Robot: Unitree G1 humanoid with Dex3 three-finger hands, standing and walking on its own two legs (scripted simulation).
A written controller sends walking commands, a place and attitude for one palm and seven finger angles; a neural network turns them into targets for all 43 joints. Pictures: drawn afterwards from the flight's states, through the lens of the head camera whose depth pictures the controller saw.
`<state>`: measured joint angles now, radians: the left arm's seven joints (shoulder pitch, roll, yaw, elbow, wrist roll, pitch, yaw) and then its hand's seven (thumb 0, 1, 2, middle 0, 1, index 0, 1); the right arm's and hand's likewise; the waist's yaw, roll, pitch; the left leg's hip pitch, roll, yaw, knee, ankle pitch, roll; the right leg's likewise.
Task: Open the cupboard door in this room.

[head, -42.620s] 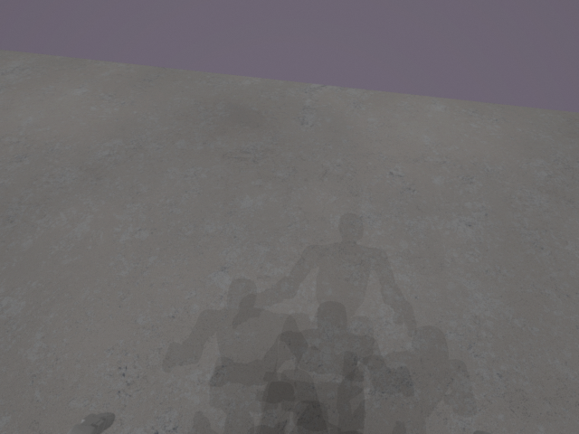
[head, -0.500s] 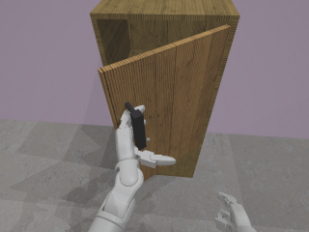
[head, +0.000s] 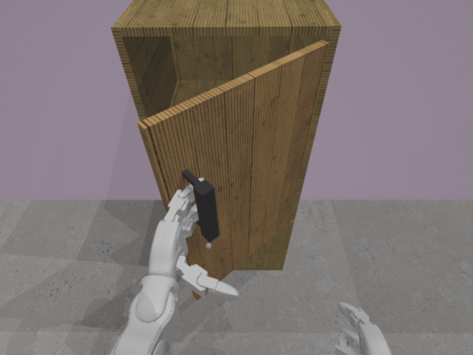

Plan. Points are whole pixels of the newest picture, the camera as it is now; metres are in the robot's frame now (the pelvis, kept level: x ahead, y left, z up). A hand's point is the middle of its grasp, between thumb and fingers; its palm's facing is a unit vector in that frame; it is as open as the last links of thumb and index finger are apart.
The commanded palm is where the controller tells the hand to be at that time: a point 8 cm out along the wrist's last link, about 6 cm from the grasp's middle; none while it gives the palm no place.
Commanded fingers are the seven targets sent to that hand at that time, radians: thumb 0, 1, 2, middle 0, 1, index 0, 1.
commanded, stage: slide the hand sideways off the handle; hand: left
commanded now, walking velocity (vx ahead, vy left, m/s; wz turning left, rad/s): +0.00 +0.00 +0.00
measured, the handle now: (200, 206) +0.34 +0.08 +0.09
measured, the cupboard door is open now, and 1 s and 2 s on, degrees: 42 41 41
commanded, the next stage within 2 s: draw the hand back to the body in 0.64 s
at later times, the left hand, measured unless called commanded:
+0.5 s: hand (164, 276) +0.22 +0.12 +0.09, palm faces +0.06 -1.00 -0.04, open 16.2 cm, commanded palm +0.18 +0.18 +0.09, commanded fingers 0.00 -0.50 0.30 -0.15 -0.30 -0.15 -0.30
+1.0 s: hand (131, 278) +0.20 +0.16 +0.10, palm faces +0.05 -1.00 -0.06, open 16.3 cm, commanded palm +0.17 +0.21 +0.11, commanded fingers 0.00 -0.50 0.30 -0.15 -0.30 -0.15 -0.30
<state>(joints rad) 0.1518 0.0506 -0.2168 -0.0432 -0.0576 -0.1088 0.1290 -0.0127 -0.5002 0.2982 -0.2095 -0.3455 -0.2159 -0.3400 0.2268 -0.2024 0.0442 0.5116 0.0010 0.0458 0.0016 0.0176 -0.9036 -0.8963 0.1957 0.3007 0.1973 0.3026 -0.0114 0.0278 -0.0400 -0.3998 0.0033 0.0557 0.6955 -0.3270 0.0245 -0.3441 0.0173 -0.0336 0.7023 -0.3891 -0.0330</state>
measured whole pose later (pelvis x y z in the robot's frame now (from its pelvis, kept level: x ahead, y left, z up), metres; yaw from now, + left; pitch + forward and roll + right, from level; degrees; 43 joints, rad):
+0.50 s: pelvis +0.02 -0.02 -0.01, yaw +2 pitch +4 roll +1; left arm 0.47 0.15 -0.01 -0.25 -0.17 -0.18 -0.07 -0.01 -0.50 0.30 -0.19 -0.31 -0.18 -0.32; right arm 0.23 -0.23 0.03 0.48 0.01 -0.05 -0.03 0.02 -0.90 -0.90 0.20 0.30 0.20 0.30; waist 0.02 0.05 -0.07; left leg -0.44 0.01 0.01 0.74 -0.36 -0.01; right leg -0.37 0.03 -0.08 0.74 -0.44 -0.06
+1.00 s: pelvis +0.01 -0.01 -0.01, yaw +2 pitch +3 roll -1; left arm 0.47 0.21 0.07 -0.30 -0.24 -0.15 -0.14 -0.01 -0.50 0.30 -0.15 -0.30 -0.15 -0.30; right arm 0.26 -0.23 0.05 0.52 0.03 -0.16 -0.06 0.02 -0.90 -0.90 0.20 0.30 0.20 0.30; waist 0.02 0.05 -0.07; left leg -0.45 0.01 0.01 0.75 -0.36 0.01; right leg -0.36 0.02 -0.07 0.73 -0.42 -0.04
